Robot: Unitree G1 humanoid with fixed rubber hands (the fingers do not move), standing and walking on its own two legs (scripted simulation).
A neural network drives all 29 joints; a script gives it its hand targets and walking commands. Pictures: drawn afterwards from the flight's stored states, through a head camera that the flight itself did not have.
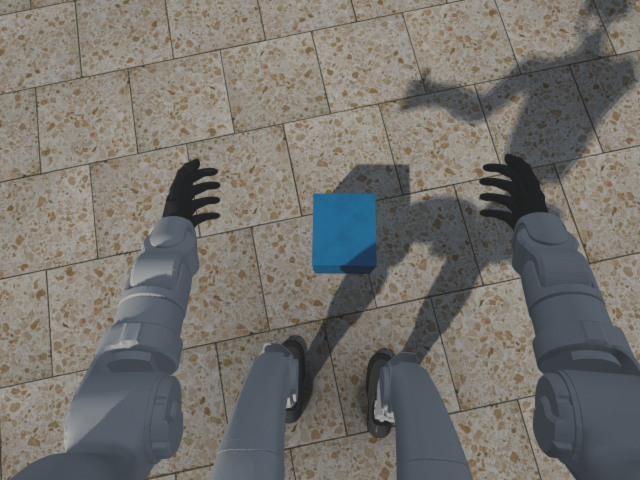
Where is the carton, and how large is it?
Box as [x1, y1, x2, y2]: [312, 193, 376, 273]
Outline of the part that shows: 313,193 312,265 314,272 369,273 376,265 374,194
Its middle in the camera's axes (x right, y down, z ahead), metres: +0.07 -0.02 +1.02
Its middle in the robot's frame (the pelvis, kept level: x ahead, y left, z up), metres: +0.51 -0.01 -0.61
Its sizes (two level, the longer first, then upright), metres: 0.182 0.155 0.153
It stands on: the floor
